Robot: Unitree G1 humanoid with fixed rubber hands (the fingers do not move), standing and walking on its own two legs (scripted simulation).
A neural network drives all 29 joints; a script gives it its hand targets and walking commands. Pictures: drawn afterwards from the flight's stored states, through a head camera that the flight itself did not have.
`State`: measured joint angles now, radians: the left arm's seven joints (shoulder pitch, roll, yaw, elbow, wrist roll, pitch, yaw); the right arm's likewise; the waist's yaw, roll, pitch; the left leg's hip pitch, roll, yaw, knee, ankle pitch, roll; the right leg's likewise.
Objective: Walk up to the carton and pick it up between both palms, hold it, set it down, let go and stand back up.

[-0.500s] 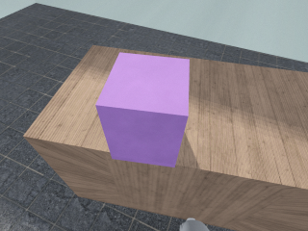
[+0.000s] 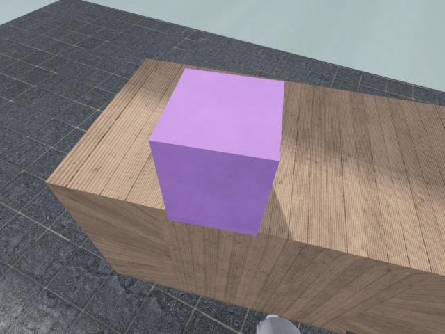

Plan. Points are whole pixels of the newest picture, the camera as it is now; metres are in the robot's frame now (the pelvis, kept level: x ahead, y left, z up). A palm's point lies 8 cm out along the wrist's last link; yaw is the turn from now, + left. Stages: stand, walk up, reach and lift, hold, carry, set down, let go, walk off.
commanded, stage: walk up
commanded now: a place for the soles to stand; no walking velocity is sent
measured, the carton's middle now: (222, 155) +0.45 +0.03 +0.05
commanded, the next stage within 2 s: none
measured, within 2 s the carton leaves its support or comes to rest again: neither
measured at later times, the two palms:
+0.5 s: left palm out of the picture +0.04 +0.23 -0.10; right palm out of the picture +0.00 -0.23 -0.12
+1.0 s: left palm out of the picture +0.05 +0.29 -0.10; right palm out of the picture +0.03 -0.24 -0.13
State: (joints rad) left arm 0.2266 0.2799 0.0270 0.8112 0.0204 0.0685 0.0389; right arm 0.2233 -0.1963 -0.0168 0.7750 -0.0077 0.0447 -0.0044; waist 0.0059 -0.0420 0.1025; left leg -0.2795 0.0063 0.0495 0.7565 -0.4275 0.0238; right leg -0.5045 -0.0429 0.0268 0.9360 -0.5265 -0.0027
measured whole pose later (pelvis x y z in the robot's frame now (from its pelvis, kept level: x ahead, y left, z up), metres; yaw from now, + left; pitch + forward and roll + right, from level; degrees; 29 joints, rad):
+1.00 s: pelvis -0.01 +0.05 +0.01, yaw -12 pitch +0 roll +0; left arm 0.35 0.18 0.00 0.87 0.04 -0.03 0.11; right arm 0.15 -0.35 -0.01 0.87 -0.09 0.10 0.01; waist 0.02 0.09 0.12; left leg -0.47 0.02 0.00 1.05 -0.50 -0.04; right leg -0.37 0.04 0.18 0.65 -0.28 0.06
